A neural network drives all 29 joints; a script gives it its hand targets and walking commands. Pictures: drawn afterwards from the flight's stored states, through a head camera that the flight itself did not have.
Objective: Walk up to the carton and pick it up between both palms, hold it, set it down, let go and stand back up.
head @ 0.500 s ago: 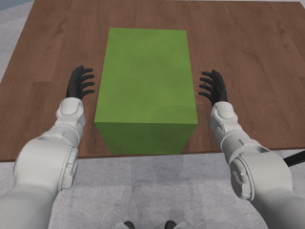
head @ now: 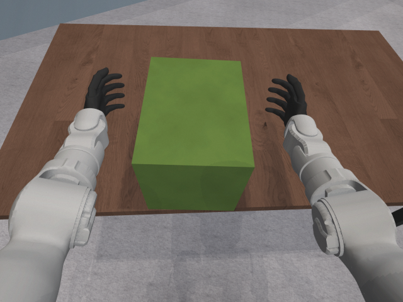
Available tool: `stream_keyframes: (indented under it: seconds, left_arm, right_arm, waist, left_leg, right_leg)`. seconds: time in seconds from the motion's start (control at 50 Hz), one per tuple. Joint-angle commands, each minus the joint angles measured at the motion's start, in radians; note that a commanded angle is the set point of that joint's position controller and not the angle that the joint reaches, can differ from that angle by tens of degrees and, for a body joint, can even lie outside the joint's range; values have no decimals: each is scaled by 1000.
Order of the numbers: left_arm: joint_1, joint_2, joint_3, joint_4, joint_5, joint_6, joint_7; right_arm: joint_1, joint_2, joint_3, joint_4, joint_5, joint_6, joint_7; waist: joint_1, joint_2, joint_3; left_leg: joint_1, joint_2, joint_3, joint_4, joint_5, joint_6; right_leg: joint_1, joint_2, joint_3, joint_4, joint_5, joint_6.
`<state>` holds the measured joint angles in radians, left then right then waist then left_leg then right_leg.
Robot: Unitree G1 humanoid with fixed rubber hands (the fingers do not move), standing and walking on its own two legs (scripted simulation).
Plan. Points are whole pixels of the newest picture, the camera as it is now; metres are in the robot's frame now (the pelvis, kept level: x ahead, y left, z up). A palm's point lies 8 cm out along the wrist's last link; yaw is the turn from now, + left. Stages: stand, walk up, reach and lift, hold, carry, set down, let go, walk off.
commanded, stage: set down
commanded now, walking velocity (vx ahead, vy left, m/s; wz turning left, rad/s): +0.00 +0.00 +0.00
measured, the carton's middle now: (193, 136) +0.49 +0.01 -0.01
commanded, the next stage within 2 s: none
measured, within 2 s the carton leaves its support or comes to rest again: neither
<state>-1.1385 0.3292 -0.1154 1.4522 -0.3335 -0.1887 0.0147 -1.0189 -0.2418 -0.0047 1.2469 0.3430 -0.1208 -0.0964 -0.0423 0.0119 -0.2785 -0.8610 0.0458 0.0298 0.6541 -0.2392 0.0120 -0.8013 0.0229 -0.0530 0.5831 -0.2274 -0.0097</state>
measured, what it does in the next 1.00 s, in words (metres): stands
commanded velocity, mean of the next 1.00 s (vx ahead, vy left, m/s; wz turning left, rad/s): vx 0.00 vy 0.00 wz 0.00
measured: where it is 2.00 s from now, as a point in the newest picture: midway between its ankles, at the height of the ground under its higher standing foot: outside the picture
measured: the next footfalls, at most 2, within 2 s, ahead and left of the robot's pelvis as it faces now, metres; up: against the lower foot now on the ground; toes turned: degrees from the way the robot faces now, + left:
none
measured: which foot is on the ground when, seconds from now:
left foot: down 0.00-1.00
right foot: down 0.00-1.00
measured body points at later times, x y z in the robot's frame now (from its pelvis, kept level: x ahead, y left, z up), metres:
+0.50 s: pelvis +0.00 +0.00 +0.02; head +0.05 +0.01 +0.46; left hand +0.43 +0.21 +0.07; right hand +0.41 -0.19 +0.07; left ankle +0.02 +0.11 -0.71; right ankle +0.01 -0.12 -0.71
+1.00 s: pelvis -0.01 -0.01 +0.02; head +0.02 +0.02 +0.47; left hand +0.37 +0.22 +0.03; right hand +0.35 -0.18 +0.03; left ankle +0.02 +0.11 -0.71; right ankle +0.01 -0.12 -0.71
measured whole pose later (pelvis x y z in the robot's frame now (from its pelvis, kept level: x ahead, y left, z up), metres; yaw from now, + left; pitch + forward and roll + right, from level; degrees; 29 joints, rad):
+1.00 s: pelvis -0.01 -0.01 +0.02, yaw +1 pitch +10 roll -1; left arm -0.56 0.28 -0.03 1.10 -0.25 -0.29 -0.03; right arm -0.48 -0.12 0.03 0.96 0.28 -0.23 -0.16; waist -0.03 -0.02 -0.12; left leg -0.52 0.03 0.01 0.57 -0.23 0.00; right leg -0.46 0.02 -0.05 0.52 -0.23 -0.02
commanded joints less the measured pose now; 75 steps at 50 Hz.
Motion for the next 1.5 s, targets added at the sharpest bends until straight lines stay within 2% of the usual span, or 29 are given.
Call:
stream_keyframes:
  seconds: [0.0,0.02,0.06,0.08,0.1,0.12,0.14,0.16,0.18,0.24,0.32,0.36,0.44,0.54,0.68,0.82,0.96,1.14,1.48]
  left_arm:
    - [-602,183,-5,-170,-15,-25,1]
    - [-616,188,-11,-186,-19,-21,2]
    - [-608,190,-12,-175,-20,-7,1]
    - [-610,184,-20,-170,-23,1,-1]
    - [-599,185,-12,-167,-17,7,-4]
    - [-588,184,-10,-170,-11,13,-7]
    - [-385,127,44,-289,40,29,-16]
    - [-333,158,73,-288,85,51,-34]
    - [-287,160,91,-285,107,66,-47]
    - [-245,158,127,-340,136,62,-56]
    - [-308,157,118,-435,94,7,-34]
    - [-329,152,98,-464,62,-20,-22]
    - [-305,156,81,-496,27,-63,-9]
    - [-201,170,102,-499,40,-79,-21]
    - [-60,148,126,-470,74,-83,-36]
    - [36,123,125,-478,86,-127,-39]
    - [152,121,122,-577,78,-172,-39]
    - [394,116,130,-723,89,-201,-50]
    - [789,88,119,-870,121,-296,-62]
  right_arm:
    - [-568,-197,-17,-185,10,-25,3]
    - [-575,-200,-18,-200,14,-21,5]
    - [-585,-203,-11,-207,19,-9,7]
    - [-583,-202,-14,-189,18,0,6]
    - [-578,-196,0,-186,23,6,7]
    - [-565,-199,4,-174,27,11,6]
    - [-411,-208,77,-238,48,-8,0]
    - [-361,-197,84,-208,71,-8,-10]
    - [-323,-184,86,-197,70,-9,-19]
    - [-258,-157,76,-250,69,-18,-31]
    - [-285,-135,20,-403,11,-23,-35]
    - [-294,-126,-10,-452,-25,-25,-36]
    - [-267,-106,-37,-507,-72,-36,-47]
    - [-185,-82,-29,-520,-85,-55,-69]
    - [-61,-42,-4,-481,-69,-82,-79]
    - [36,-9,16,-460,-56,-133,-67]
    - [142,15,15,-518,-71,-184,-61]
    - [330,51,8,-594,-108,-249,-59]
    - [668,98,13,-600,-149,-420,-26]
  waist:
    - [-17,69,-745]
    - [-15,85,-760]
    - [-15,73,-744]
    - [-28,78,-721]
    - [-17,70,-705]
    - [-20,73,-683]
    - [17,41,-756]
    - [1,52,-705]
    - [2,38,-633]
    - [13,35,-492]
    - [15,63,-493]
    - [8,79,-522]
    - [-4,83,-606]
    - [-10,56,-618]
    - [1,36,-471]
    - [13,48,-353]
    - [13,65,-339]
    - [16,63,-283]
    - [29,64,-84]
  left_leg:
    - [632,-27,-19,-2,428,-84]
    - [648,-28,-16,-4,434,-86]
    - [671,-26,-18,-11,439,-83]
    - [676,-26,-24,-16,440,-84]
    - [675,-28,-24,-18,450,-81]
    - [679,-29,-23,-28,444,-80]
    - [780,-29,-19,-13,653,-93]
    - [757,-38,-17,-35,677,-92]
    - [735,-44,-17,-62,660,-86]
    - [714,-49,-8,-111,558,-79]
    - [712,-47,-1,-130,411,-83]
    - [711,-43,-3,-125,353,-83]
    - [706,-43,-12,-91,352,-82]
    - [676,-50,-16,-70,388,-78]
    - [650,-53,-18,-94,336,-65]
    - [648,-53,-21,-110,287,-62]
    - [667,-53,-22,-103,291,-70]
    - [674,-52,-29,-99,309,-73]
    - [671,-49,-46,-85,298,-77]
  right_leg:
    - [270,14,-20,-41,429,48]
    - [266,15,-22,-48,422,46]
    - [270,16,-25,-63,418,44]
    - [267,14,-26,-68,425,42]
    - [283,13,-23,-71,438,42]
    - [292,12,-24,-74,438,44]
    - [462,36,-16,-56,666,55]
    - [487,28,-11,-73,711,68]
    - [514,23,-8,-87,700,75]
    - [502,19,2,-145,526,57]
    - [442,16,-3,-166,330,33]
    - [408,14,-5,-157,278,21]
    - [407,13,-1,-122,304,18]
    - [466,15,10,-98,357,32]
    - [482,8,16,-112,263,33]
    - [463,0,22,-126,173,22]
    - [474,2,31,-125,170,13]
    - [515,6,43,-121,193,4]
    - [544,2,56,-108,180,-13]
